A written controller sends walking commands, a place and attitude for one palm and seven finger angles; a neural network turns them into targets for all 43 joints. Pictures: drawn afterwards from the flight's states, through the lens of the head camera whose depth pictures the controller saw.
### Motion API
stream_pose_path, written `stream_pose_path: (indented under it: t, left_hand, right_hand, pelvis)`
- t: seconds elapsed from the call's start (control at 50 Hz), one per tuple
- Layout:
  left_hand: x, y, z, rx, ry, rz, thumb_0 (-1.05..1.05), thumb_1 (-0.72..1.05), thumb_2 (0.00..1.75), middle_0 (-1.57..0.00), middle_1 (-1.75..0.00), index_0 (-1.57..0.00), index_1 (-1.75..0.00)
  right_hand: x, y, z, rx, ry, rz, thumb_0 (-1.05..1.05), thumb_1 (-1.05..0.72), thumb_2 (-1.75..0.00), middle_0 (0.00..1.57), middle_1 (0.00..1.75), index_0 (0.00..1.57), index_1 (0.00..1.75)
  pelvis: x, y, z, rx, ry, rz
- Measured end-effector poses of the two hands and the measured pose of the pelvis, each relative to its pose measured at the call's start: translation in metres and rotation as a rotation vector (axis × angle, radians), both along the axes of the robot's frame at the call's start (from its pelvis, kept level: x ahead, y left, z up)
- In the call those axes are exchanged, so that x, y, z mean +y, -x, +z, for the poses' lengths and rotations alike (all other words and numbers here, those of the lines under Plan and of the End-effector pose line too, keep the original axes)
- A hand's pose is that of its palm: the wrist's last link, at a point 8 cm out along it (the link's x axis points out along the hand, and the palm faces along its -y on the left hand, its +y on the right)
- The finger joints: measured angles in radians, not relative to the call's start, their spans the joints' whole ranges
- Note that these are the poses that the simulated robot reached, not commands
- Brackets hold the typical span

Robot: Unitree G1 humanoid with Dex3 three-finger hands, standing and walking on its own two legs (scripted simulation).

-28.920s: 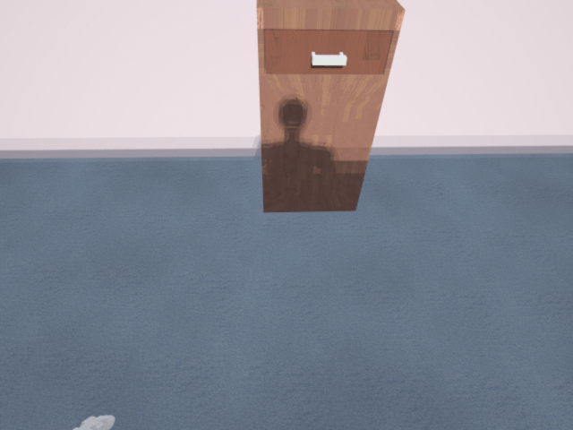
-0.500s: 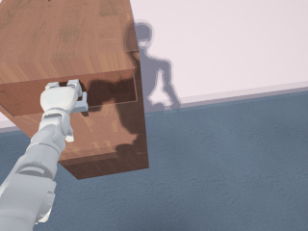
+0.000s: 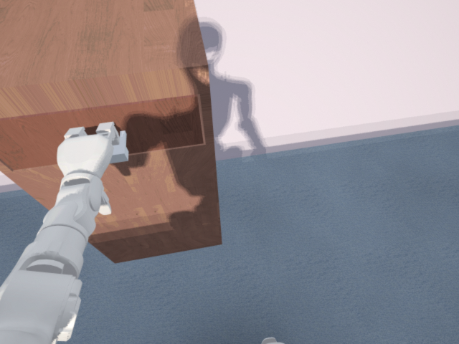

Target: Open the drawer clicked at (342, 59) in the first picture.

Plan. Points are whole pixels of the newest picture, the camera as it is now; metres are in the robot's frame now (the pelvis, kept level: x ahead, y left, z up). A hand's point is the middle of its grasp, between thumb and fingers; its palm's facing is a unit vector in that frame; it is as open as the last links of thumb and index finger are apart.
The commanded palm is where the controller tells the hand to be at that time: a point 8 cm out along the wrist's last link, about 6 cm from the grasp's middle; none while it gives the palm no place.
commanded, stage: lower the fingers behind the handle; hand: left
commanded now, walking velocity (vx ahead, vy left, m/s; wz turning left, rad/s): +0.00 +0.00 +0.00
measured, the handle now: (98, 147) +0.47 +0.26 +0.04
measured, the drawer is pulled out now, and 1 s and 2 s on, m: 0.00 0.00 0.02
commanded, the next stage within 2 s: close the thumb around the handle in 0.06 s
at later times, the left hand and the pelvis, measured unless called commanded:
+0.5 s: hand (98, 170) +0.43 +0.26 +0.02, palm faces +0.01 -0.02 -1.00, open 10.5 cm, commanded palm +0.41 +0.25 +0.08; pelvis +0.01 +0.01 +0.00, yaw +0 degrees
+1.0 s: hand (99, 173) +0.43 +0.26 +0.01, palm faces -0.02 -0.02 -1.00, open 5.6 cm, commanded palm +0.40 +0.25 +0.08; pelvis +0.01 -0.01 +0.00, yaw +0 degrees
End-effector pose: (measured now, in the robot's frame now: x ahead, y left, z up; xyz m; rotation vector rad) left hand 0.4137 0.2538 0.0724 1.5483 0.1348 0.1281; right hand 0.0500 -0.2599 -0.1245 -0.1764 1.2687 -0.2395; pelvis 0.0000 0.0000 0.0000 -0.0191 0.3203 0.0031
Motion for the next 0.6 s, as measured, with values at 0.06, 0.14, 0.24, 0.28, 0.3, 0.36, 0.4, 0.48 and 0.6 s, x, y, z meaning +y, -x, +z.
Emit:
stream_pose_path:
  t: [0.06,0.14,0.24,0.28,0.3,0.36,0.4,0.48,0.6]
  left_hand:
    - [0.0,0.0,0.002,0.023,0.002,0.0,0.0,-0.49,0.3,-0.37,-1.22,-0.35,-1.24]
    - [0.002,0.001,0.003,0.038,0.006,-0.014,0.0,-0.49,0.3,-0.35,-1.21,-0.34,-1.23]
    - [0.005,0.002,0.002,0.025,0.011,-0.042,0.0,-0.47,0.31,-0.35,-1.22,-0.33,-1.21]
    - [0.005,0.002,0.001,0.017,0.004,-0.049,0.0,-0.44,0.32,-0.36,-1.23,-0.33,-1.21]
    - [0.005,0.002,0.0,0.013,0.001,-0.051,0.0,-0.41,0.33,-0.36,-1.23,-0.33,-1.21]
    - [0.004,0.002,-0.001,-0.003,-0.002,-0.047,0.0,-0.32,0.37,-0.36,-1.24,-0.33,-1.22]
    - [0.004,0.002,-0.002,-0.011,-0.003,-0.04,0.0,-0.23,0.41,-0.36,-1.25,-0.34,-1.23]
    - [0.002,0.001,-0.001,-0.013,-0.004,-0.02,0.0,-0.05,0.49,-0.37,-1.26,-0.35,-1.25]
    - [0.0,0.0,0.002,0.011,-0.007,0.003,0.0,0.26,0.62,-0.38,-1.28,-0.37,-1.28]
  right_hand:
    - [0.005,-0.005,0.003,-0.022,-0.007,-0.001,0.01,-0.91,-0.89,0.2,0.3,0.2,0.3]
    - [0.007,-0.01,0.007,-0.044,-0.001,0.001,0.01,-0.91,-0.89,0.2,0.3,0.2,0.3]
    - [0.004,-0.013,0.01,-0.046,0.019,0.014,0.01,-0.91,-0.89,0.2,0.3,0.2,0.3]
    - [0.002,-0.013,0.01,-0.043,0.025,0.016,0.01,-0.91,-0.89,0.2,0.3,0.2,0.3]
    - [0.002,-0.013,0.009,-0.041,0.027,0.017,0.01,-0.91,-0.89,0.2,0.3,0.2,0.3]
    - [0.0,-0.013,0.008,-0.03,0.028,0.02,0.01,-0.91,-0.89,0.2,0.3,0.2,0.3]
    - [0.0,-0.013,0.007,-0.024,0.026,0.021,0.01,-0.91,-0.89,0.2,0.3,0.2,0.3]
    - [0.001,-0.013,0.005,-0.015,0.015,0.02,0.01,-0.91,-0.89,0.2,0.3,0.2,0.3]
    - [0.004,-0.017,0.005,-0.022,-0.003,0.014,0.01,-0.91,-0.89,0.2,0.3,0.2,0.3]
  pelvis:
    - [0.001,0.0,0.002,-0.012,-0.001,-0.007]
    - [0.002,0.0,0.004,-0.02,-0.001,-0.007]
    - [0.004,-0.001,0.003,-0.015,0.001,-0.006]
    - [0.005,-0.001,0.002,-0.011,0.002,-0.003]
    - [0.006,-0.001,0.002,-0.01,0.003,-0.001]
    - [0.006,-0.002,0.001,-0.006,0.005,0.003]
    - [0.007,-0.003,0.0,-0.005,0.005,0.006]
    - [0.006,-0.006,0.001,-0.007,0.006,0.007]
    - [0.003,-0.009,0.003,-0.018,0.004,0.005]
